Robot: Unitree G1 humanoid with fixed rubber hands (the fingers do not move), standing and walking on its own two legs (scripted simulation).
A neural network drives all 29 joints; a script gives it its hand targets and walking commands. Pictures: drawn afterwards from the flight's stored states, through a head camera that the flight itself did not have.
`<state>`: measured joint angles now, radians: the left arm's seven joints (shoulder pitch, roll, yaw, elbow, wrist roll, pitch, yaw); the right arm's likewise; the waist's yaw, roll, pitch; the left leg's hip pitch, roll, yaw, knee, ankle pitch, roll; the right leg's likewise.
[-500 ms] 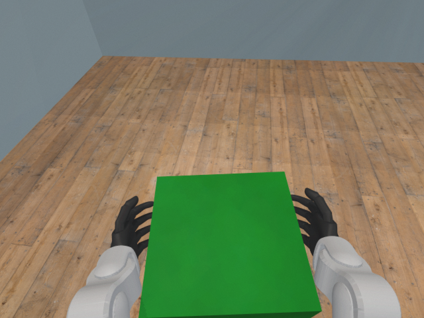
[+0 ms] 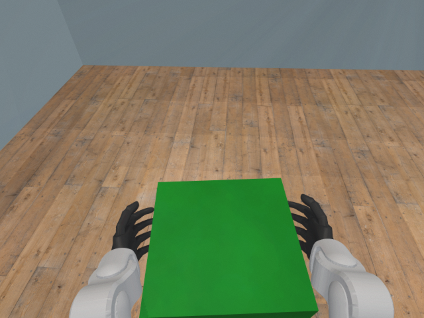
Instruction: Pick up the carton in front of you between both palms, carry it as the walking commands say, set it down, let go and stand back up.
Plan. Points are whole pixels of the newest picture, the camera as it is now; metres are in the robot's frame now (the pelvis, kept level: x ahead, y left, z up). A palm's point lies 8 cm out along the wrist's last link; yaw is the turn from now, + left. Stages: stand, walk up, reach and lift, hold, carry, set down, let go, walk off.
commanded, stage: carry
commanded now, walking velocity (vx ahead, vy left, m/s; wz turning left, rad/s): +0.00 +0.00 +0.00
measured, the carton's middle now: (222, 267) +0.23 +0.00 +0.01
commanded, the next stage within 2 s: hold in 1.64 s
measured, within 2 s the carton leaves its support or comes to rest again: neither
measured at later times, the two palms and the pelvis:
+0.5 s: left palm (130, 284) +0.19 +0.14 +0.06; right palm (323, 273) +0.19 -0.16 +0.06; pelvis -0.05 -0.01 -0.01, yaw +0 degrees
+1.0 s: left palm (142, 284) +0.20 +0.14 +0.02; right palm (316, 274) +0.21 -0.16 +0.02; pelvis -0.08 -0.01 -0.01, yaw +0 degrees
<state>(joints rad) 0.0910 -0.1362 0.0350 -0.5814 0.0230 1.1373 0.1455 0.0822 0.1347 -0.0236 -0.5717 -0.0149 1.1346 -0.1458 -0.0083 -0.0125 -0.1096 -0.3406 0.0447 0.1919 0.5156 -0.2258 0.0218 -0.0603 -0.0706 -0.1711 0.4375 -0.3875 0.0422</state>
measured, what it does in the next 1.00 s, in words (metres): shifts its weight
